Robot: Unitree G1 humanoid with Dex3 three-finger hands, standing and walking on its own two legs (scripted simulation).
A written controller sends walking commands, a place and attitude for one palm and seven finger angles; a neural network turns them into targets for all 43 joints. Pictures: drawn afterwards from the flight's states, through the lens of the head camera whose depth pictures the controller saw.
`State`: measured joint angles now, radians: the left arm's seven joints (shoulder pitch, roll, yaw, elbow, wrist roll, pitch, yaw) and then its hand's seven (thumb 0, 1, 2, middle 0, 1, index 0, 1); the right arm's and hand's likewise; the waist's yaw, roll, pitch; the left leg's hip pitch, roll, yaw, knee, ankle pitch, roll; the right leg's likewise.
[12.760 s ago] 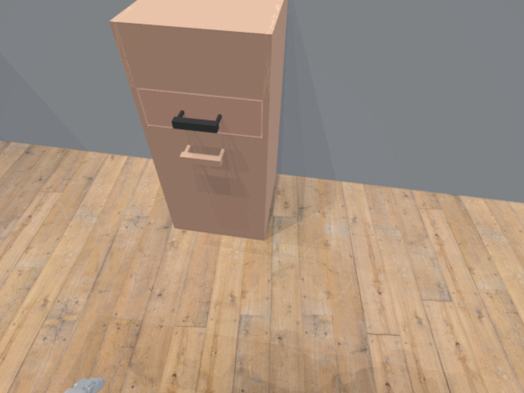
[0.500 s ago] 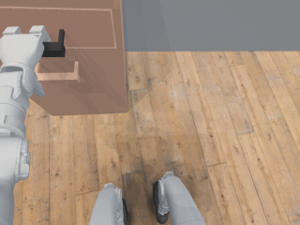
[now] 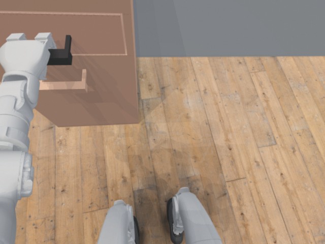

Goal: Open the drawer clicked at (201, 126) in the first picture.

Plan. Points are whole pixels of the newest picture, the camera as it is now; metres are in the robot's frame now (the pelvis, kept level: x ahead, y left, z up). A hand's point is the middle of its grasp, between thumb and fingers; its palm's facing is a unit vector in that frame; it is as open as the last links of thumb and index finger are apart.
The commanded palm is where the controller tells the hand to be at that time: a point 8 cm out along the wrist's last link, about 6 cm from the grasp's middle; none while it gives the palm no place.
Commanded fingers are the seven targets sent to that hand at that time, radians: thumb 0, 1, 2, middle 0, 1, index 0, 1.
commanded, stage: close the thumb around the handle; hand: left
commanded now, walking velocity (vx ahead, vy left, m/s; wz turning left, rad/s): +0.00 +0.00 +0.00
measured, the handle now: (40, 48) +0.59 +0.25 +0.01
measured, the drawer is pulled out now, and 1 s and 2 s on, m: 0.00 0.07 0.19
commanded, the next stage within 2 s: pull the drawer open in 0.08 s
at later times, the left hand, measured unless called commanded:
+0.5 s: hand (38, 77) +0.52 +0.25 -0.01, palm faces -0.07 -0.04 -1.00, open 5.9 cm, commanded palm +0.49 +0.25 +0.04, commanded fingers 0.00 0.90 0.90 -0.40 -1.35 -0.40 -1.35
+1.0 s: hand (35, 99) +0.46 +0.25 -0.01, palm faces -0.05 -0.05 -1.00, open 5.9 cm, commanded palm +0.43 +0.26 +0.04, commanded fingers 0.00 0.90 0.90 -0.40 -1.35 -0.40 -1.35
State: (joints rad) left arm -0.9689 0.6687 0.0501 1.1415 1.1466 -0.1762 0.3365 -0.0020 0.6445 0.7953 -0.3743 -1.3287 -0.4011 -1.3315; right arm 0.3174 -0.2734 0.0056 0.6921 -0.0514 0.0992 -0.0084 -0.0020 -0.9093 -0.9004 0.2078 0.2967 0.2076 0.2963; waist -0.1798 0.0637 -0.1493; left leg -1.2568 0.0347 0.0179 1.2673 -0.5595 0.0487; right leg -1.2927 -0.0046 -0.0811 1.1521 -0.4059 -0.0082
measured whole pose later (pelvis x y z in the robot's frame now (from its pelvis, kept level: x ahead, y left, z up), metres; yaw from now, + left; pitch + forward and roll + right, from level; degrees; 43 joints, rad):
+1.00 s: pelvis +0.03 +0.01 +0.03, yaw -1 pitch +26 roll -2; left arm -0.53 0.49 0.06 0.85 1.12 -0.20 0.46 0.01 0.68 0.78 -0.27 -1.35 -0.39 -1.35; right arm 0.23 -0.27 -0.04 0.67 -0.05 0.17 0.01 0.00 -0.91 -0.90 0.21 0.30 0.21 0.30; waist -0.06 0.04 -0.17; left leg -1.01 0.03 0.06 1.12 -0.57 0.05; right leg -1.08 0.00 -0.03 1.05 -0.42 0.01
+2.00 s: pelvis +0.02 -0.01 +0.04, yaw +0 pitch +21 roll -1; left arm -0.12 0.41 0.04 0.53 1.12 -0.15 0.51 0.02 0.67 0.79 -0.28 -1.35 -0.41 -1.35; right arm 0.17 -0.25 -0.03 0.63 -0.04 0.14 -0.02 0.00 -0.91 -0.90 0.21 0.30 0.21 0.30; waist -0.01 0.03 -0.17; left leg -0.91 0.02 0.06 1.10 -0.56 0.04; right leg -0.99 0.00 -0.03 1.06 -0.43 -0.01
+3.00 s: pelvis +0.03 -0.02 +0.02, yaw +0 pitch +20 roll +0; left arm 0.43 0.41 0.11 0.10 1.08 -0.18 0.57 0.02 0.66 0.75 -0.28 -1.35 -0.42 -1.35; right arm 0.09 -0.22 -0.02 0.57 -0.06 0.12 -0.01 0.01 -0.91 -0.90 0.21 0.30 0.21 0.30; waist 0.01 0.01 -0.17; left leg -0.92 0.03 0.06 1.18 -0.62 0.02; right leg -1.02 0.01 -0.03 1.16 -0.49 -0.03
